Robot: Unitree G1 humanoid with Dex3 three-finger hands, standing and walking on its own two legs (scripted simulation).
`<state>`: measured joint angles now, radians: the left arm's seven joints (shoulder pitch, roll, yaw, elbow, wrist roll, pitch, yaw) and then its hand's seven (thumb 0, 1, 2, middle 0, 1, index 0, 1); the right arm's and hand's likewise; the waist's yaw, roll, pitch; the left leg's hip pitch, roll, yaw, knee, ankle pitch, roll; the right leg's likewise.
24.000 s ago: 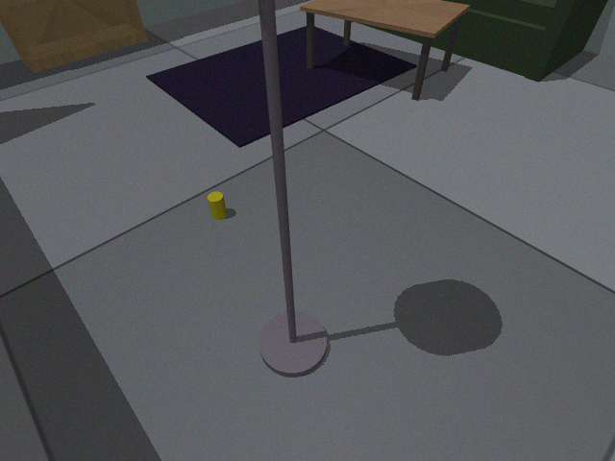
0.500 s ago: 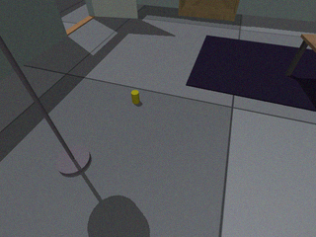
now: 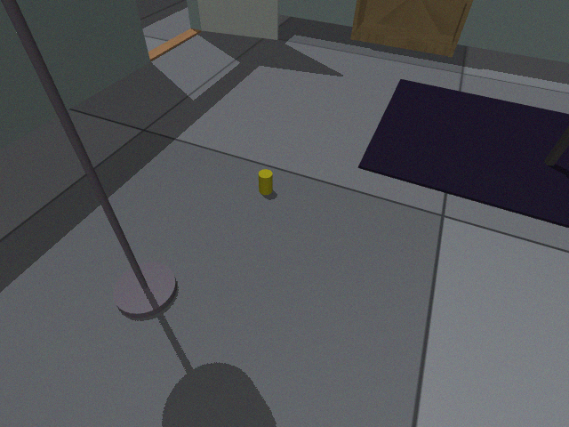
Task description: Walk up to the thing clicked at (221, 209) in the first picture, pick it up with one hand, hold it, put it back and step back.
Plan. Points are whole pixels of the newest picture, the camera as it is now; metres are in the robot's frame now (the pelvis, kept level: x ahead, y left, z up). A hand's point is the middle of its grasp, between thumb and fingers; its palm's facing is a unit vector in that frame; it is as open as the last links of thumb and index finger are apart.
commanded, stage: walk up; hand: left
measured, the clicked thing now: (265, 182) +1.44 +0.12 -0.72
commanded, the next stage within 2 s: none
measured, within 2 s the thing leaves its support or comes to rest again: neither
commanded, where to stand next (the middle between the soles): +1.06 -0.09 m, yaw -3 degrees
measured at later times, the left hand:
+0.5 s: hand (159, 326) +0.34 +0.25 -0.13, palm faces -0.09 -0.91 -0.41, open 7.4 cm
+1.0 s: hand (177, 273) +0.48 +0.26 -0.17, palm faces -0.07 -0.94 -0.35, open 7.4 cm
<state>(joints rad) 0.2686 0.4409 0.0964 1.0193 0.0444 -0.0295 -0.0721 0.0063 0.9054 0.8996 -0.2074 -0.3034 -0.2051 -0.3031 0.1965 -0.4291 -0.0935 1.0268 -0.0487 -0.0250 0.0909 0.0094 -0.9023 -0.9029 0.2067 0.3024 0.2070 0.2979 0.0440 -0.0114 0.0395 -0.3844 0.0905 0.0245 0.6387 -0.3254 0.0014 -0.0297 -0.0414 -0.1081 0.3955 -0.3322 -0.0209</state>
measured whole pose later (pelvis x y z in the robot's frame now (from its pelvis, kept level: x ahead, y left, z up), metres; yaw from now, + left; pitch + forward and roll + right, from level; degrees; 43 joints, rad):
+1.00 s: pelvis +0.46 -0.02 -0.02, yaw -3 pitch -3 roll +0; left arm 0.36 0.44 0.04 0.91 -0.01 -0.04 -0.04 0.01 0.91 0.90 -0.20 -0.30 -0.20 -0.30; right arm 0.20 -0.39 -0.07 0.84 -0.02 -0.08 0.07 0.01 -0.90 -0.90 0.21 0.30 0.21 0.30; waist 0.03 -0.05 0.10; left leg -0.37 0.05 0.10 0.62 -0.21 0.03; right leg -0.28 -0.01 0.02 1.08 -0.45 -0.05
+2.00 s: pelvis +0.85 -0.07 +0.00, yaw -1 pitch -3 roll +0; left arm 0.32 0.43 0.04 0.89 0.00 -0.05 -0.05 0.01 0.91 0.90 -0.20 -0.30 -0.20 -0.30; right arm 0.27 -0.39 -0.04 0.82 -0.01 -0.07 0.05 0.01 -0.90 -0.90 0.21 0.30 0.21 0.30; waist 0.00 -0.05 0.09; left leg -0.24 0.02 0.09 0.52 -0.23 0.03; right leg -0.47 -0.08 0.00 0.96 -0.35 -0.02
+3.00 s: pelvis +1.00 -0.07 +0.00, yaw -1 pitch -3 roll +0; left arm 0.08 0.37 -0.01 1.13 -0.01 -0.02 0.00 0.01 0.91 0.90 -0.21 -0.30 -0.20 -0.30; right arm 0.01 -0.36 0.00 1.10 0.00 0.00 0.02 0.01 -0.90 -0.90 0.21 0.30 0.21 0.30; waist 0.02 0.01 0.08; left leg -0.24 0.04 0.03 0.49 -0.20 -0.01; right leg -0.19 -0.05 -0.04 0.47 -0.23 0.04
